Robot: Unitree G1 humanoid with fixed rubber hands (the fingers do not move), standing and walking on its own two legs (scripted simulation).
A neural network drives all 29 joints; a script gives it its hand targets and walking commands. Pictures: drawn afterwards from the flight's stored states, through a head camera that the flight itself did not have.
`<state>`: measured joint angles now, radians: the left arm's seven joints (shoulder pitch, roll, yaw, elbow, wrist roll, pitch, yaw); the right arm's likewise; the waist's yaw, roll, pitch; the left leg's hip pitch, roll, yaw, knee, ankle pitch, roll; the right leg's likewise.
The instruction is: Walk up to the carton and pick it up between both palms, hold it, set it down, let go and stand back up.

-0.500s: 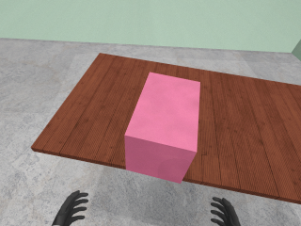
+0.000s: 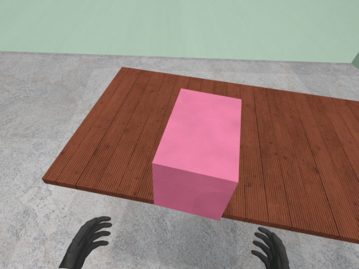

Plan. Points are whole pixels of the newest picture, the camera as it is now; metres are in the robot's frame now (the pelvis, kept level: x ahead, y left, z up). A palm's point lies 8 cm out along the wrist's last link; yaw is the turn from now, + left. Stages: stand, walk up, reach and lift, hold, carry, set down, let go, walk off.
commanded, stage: reach and lift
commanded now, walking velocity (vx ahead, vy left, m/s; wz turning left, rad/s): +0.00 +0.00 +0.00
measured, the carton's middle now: (199, 150) +0.44 -0.03 -0.01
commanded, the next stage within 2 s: none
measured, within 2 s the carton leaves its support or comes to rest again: neither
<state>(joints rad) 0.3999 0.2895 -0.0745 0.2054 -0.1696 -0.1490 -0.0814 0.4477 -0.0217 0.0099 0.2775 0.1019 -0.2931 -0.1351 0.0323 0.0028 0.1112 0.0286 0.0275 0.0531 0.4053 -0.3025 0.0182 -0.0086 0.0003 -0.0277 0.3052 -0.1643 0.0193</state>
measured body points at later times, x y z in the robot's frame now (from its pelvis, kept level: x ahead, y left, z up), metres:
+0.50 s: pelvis -0.01 -0.01 +0.00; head -0.03 +0.00 +0.45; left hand +0.22 +0.20 +0.02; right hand +0.21 -0.19 +0.01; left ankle -0.04 +0.10 -0.74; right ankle +0.01 -0.14 -0.74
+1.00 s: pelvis +0.00 +0.00 +0.00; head +0.03 +0.01 +0.45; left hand +0.30 +0.20 +0.06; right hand +0.28 -0.18 +0.05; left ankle -0.04 +0.10 -0.74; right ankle +0.01 -0.14 -0.74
